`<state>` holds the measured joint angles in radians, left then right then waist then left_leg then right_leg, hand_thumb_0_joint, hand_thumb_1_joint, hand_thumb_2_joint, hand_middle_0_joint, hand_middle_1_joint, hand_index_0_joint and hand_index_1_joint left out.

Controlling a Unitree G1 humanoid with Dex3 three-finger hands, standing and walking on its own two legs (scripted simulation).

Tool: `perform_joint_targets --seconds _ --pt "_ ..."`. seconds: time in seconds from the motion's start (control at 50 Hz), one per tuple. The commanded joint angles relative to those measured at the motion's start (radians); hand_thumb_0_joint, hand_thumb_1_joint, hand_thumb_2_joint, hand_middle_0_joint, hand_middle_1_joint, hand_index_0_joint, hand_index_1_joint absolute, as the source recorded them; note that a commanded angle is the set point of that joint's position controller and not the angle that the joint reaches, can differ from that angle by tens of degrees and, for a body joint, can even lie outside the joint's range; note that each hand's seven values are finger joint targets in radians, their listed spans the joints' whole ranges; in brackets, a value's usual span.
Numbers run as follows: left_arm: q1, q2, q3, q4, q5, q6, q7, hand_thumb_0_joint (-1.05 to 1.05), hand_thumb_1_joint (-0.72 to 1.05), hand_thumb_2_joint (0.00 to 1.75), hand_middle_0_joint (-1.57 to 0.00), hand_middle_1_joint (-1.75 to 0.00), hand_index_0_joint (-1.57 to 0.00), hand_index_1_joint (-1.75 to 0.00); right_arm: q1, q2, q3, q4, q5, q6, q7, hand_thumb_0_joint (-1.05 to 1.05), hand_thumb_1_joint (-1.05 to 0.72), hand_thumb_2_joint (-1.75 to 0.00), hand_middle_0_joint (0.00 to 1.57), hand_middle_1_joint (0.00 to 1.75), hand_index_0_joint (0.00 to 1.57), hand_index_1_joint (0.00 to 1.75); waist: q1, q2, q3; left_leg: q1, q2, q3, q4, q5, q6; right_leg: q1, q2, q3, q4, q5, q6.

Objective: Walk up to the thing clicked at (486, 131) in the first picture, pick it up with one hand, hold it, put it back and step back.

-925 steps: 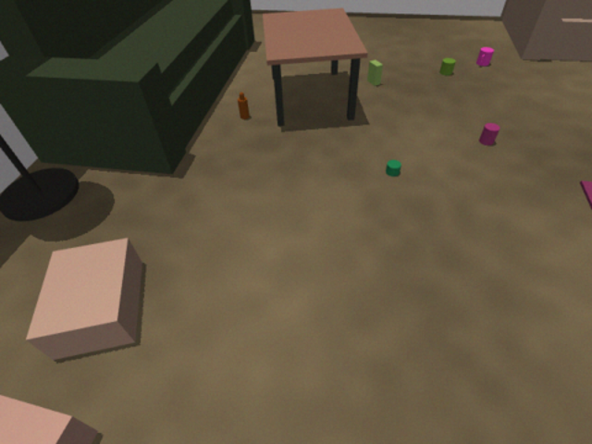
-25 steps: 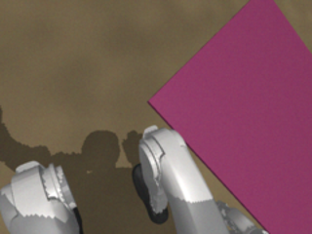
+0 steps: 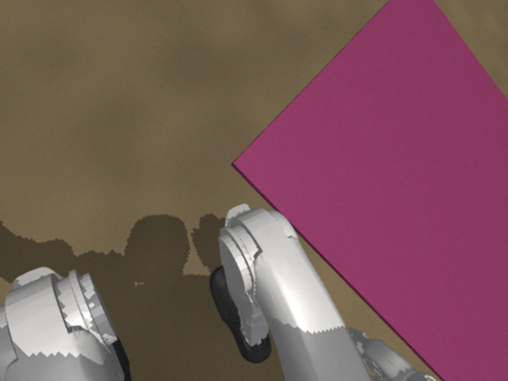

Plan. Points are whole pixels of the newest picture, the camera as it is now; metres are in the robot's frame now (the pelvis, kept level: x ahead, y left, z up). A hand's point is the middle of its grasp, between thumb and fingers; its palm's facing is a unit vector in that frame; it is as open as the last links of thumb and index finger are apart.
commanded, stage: close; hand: left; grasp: from above
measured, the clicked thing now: out of the picture +0.44 +0.34 -0.26
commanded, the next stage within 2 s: settle in 1.02 s
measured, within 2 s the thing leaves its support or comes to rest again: leaves its support in 1.46 s
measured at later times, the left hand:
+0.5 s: hand out of the picture +0.43 +0.34 -0.22, palm faces -0.42 -0.16 -0.89, open 10.9 cm
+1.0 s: hand out of the picture +0.43 +0.34 -0.22, palm faces -0.42 -0.16 -0.89, open 10.4 cm
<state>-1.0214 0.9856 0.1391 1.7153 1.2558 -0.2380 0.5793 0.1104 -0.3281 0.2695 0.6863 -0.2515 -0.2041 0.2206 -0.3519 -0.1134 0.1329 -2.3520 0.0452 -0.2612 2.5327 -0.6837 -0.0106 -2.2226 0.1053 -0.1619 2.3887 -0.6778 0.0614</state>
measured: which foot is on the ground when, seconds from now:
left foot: down 0.00-1.00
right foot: down 0.00-1.00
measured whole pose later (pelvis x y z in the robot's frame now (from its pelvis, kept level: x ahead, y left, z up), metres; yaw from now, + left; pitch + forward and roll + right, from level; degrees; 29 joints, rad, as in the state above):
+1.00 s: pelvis +0.00 +0.00 +0.00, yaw +0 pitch +27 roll -13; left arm -1.04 1.00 0.09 1.75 1.25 -0.25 0.60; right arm 0.11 -0.34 0.29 0.66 -0.25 -0.22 0.21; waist -0.35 -0.12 0.14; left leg -2.34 0.05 -0.26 2.52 -0.68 -0.01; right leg -2.21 0.11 -0.16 2.37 -0.67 0.06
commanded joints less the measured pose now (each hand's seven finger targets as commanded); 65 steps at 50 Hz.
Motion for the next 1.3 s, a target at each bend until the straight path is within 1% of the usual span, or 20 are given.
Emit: perform_joint_targets --seconds 0.0,0.04,0.16,0.22,0.32,0.36,0.46,0.48,0.5,0.52,0.54,0.56,0.6,0.62,0.64,0.68,0.98,1.08,1.14,1.28 --pt "-0.244 0.235 -0.006 -0.116 -0.019 -0.006 0.042 0.00 -0.17 0.88 -0.27 -1.03 -0.30 -1.00 0.170 -0.313 -0.084 -0.004 0.009 -0.003 -0.014 0.00 -0.89 -0.90 0.20 0.30 0.20 0.30 -0.035 0.437 -0.599 0.457 0.015 0.107 -0.249 0.120 0.028 0.313 0.021 -0.114 -0.236 0.196 -0.078" --pt "-0.223 0.237 -0.008 -0.107 -0.011 -0.004 0.042 0.00 -0.15 0.87 -0.29 -1.01 -0.32 -0.97 0.166 -0.315 -0.087 -0.006 0.009 -0.004 -0.016 0.00 -0.89 -0.90 0.20 0.30 0.20 0.30 -0.027 0.427 -0.605 0.460 0.015 0.109 -0.246 0.124 0.028 0.316 0.023 -0.109 -0.232 0.200 -0.079" --pt "-0.239 0.220 -0.027 -0.072 -0.003 -0.002 0.053 0.00 -0.09 0.84 -0.34 -0.97 -0.37 -0.94 0.177 -0.318 -0.082 -0.004 0.009 -0.011 -0.014 0.00 -0.89 -0.90 0.20 0.30 0.20 0.30 -0.054 0.408 -0.570 0.451 0.016 0.111 -0.232 0.142 0.030 0.313 0.022 -0.106 -0.233 0.225 -0.072" --pt "-0.256 0.213 -0.045 -0.089 -0.007 0.000 0.057 0.00 -0.06 0.83 -0.36 -0.97 -0.39 -0.94 0.159 -0.312 -0.078 -0.011 0.014 -0.017 -0.016 0.00 -0.89 -0.90 0.20 0.30 0.20 0.30 -0.041 0.434 -0.583 0.468 0.019 0.107 -0.245 0.129 0.025 0.307 0.024 -0.109 -0.231 0.207 -0.078" --pt "-0.243 0.239 -0.019 -0.083 -0.010 0.006 0.066 0.00 0.00 0.81 -0.42 -0.94 -0.45 -0.91 0.166 -0.320 -0.084 -0.002 0.012 -0.019 -0.018 0.00 -0.89 -0.90 0.20 0.30 0.20 0.30 -0.038 0.444 -0.588 0.475 0.019 0.104 -0.253 0.127 0.022 0.306 0.023 -0.114 -0.231 0.205 -0.078" --pt "-0.259 0.201 -0.050 -0.074 -0.017 0.007 0.061 0.00 0.02 0.77 -0.43 -0.93 -0.46 -0.89 0.158 -0.316 -0.081 -0.014 0.016 -0.022 -0.017 0.00 -0.89 -0.90 0.20 0.30 0.20 0.30 -0.052 0.421 -0.566 0.451 0.018 0.107 -0.245 0.109 0.025 0.301 0.024 -0.108 -0.235 0.193 -0.077" --pt "-0.258 0.253 -0.018 -0.090 -0.014 0.005 0.062 0.00 0.08 0.76 -0.47 -0.90 -0.51 -0.86 0.168 -0.325 -0.079 -0.013 0.017 -0.023 -0.018 0.00 -0.89 -0.90 0.20 0.30 0.20 0.30 -0.044 0.421 -0.582 0.452 0.018 0.107 -0.243 0.123 0.027 0.318 0.020 -0.109 -0.237 0.205 -0.075" --pt "-0.274 0.209 -0.051 -0.090 -0.020 0.003 0.060 0.00 0.10 0.75 -0.48 -0.90 -0.52 -0.87 0.157 -0.316 -0.075 -0.021 0.018 -0.025 -0.018 0.00 -0.89 -0.90 0.20 0.30 0.20 0.30 -0.046 0.418 -0.574 0.447 0.017 0.105 -0.245 0.104 0.026 0.297 0.020 -0.110 -0.235 0.188 -0.076" --pt "-0.253 0.227 -0.031 -0.069 -0.024 0.003 0.059 0.00 0.12 0.75 -0.49 -0.92 -0.53 -0.88 0.163 -0.323 -0.079 -0.015 0.014 -0.025 -0.017 0.00 -0.89 -0.90 0.20 0.30 0.20 0.30 -0.053 0.416 -0.558 0.447 0.019 0.101 -0.251 0.094 0.025 0.298 0.019 -0.114 -0.237 0.179 -0.076" --pt "-0.281 0.211 -0.055 -0.106 -0.028 -0.003 0.059 0.00 0.13 0.75 -0.50 -0.91 -0.53 -0.87 0.160 -0.321 -0.074 -0.018 0.017 -0.026 -0.016 0.00 -0.89 -0.90 0.20 0.30 0.20 0.30 -0.046 0.436 -0.557 0.442 0.017 0.101 -0.254 0.092 0.024 0.292 0.019 -0.113 -0.238 0.175 -0.077" --pt "-0.256 0.246 -0.020 -0.088 -0.030 -0.004 0.063 0.00 0.12 0.73 -0.49 -0.90 -0.53 -0.86 0.162 -0.325 -0.079 -0.014 0.014 -0.023 -0.021 0.00 -0.89 -0.90 0.20 0.30 0.20 0.30 -0.044 0.416 -0.576 0.448 0.019 0.098 -0.257 0.089 0.025 0.311 0.020 -0.114 -0.242 0.176 -0.077" --pt "-0.259 0.221 -0.058 -0.098 -0.012 -0.003 0.056 0.00 0.14 0.72 -0.52 -0.89 -0.56 -0.84 0.162 -0.324 -0.076 -0.023 0.016 -0.021 -0.020 0.00 -0.89 -0.90 0.20 0.30 0.20 0.30 -0.041 0.427 -0.581 0.455 0.018 0.106 -0.249 0.101 0.026 0.313 0.023 -0.106 -0.241 0.185 -0.077" --pt "-0.263 0.216 -0.047 -0.101 -0.019 -0.003 0.059 0.00 0.18 0.71 -0.53 -0.89 -0.57 -0.85 0.177 -0.325 -0.077 -0.017 0.014 -0.024 -0.017 0.00 -0.89 -0.90 0.20 0.30 0.20 0.30 -0.054 0.423 -0.589 0.466 0.018 0.104 -0.244 0.134 0.026 0.316 0.022 -0.113 -0.235 0.216 -0.074" --pt "-0.262 0.226 -0.036 -0.089 -0.028 -0.002 0.061 0.00 0.20 0.72 -0.55 -0.89 -0.59 -0.85 0.184 -0.326 -0.075 -0.011 0.013 -0.025 -0.016 0.00 -0.89 -0.90 0.20 0.30 0.20 0.30 -0.057 0.418 -0.588 0.461 0.018 0.103 -0.241 0.135 0.026 0.325 0.021 -0.110 -0.234 0.219 -0.074" --pt "-0.265 0.191 -0.062 -0.087 -0.029 -0.001 0.057 0.00 0.21 0.73 -0.57 -0.88 -0.60 -0.84 0.177 -0.321 -0.078 -0.015 0.017 -0.029 -0.014 0.00 -0.89 -0.90 0.20 0.30 0.20 0.30 -0.056 0.417 -0.572 0.458 0.017 0.105 -0.242 0.127 0.026 0.311 0.020 -0.109 -0.235 0.212 -0.074" --pt "-0.268 0.241 -0.030 -0.092 -0.025 -0.002 0.062 0.00 0.24 0.74 -0.59 -0.88 -0.63 -0.84 0.191 -0.328 -0.070 -0.013 0.016 -0.027 -0.015 0.00 -0.89 -0.90 0.20 0.30 0.20 0.30 -0.058 0.406 -0.573 0.456 0.017 0.101 -0.241 0.139 0.028 0.316 0.018 -0.117 -0.242 0.221 -0.070" --pt "-0.275 0.239 -0.042 -0.099 -0.021 0.001 0.054 0.00 0.41 0.82 -0.73 -0.91 -0.76 -0.88 0.178 -0.326 -0.074 -0.023 0.016 -0.018 -0.022 0.00 -0.89 -0.90 0.20 0.30 0.20 0.30 -0.049 0.423 -0.559 0.446 0.018 0.100 -0.251 0.099 0.025 0.292 0.019 -0.114 -0.240 0.180 -0.077" --pt "-0.257 0.220 -0.052 -0.067 -0.020 0.001 0.052 0.00 0.47 0.84 -0.77 -0.93 -0.80 -0.89 0.184 -0.330 -0.068 -0.024 0.011 -0.019 -0.021 0.00 -0.89 -0.90 0.20 0.30 0.20 0.30 -0.066 0.412 -0.549 0.450 0.018 0.099 -0.249 0.115 0.025 0.308 0.019 -0.118 -0.244 0.205 -0.072" --pt "-0.267 0.243 -0.039 -0.074 -0.024 -0.001 0.054 0.00 0.43 0.93 -0.80 -0.95 -0.83 -0.93 0.175 -0.327 -0.066 -0.021 0.013 -0.016 -0.025 0.00 -0.91 -0.90 0.20 0.30 0.20 0.30 -0.053 0.417 -0.551 0.443 0.018 0.099 -0.255 0.095 0.024 0.300 0.019 -0.116 -0.245 0.181 -0.076" --pt "-0.259 0.258 -0.023 -0.144 -0.022 0.009 0.039 0.00 0.43 0.89 -0.81 -0.92 -0.83 -0.90 0.181 -0.324 -0.076 -0.027 0.016 -0.009 -0.029 0.00 -0.91 -0.90 0.20 0.30 0.20 0.30 -0.030 0.453 -0.604 0.473 0.016 0.105 -0.261 0.122 0.022 0.324 0.019 -0.113 -0.243 0.208 -0.077"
